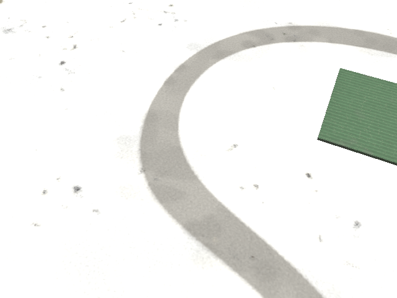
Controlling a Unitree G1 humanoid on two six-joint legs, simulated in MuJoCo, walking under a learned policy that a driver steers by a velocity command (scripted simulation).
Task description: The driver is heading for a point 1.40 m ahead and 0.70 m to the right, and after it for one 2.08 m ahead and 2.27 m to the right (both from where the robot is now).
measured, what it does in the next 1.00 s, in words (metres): walks ahead, turning right: right foot, then left foot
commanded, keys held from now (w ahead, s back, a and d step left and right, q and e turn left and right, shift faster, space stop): w+e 1.00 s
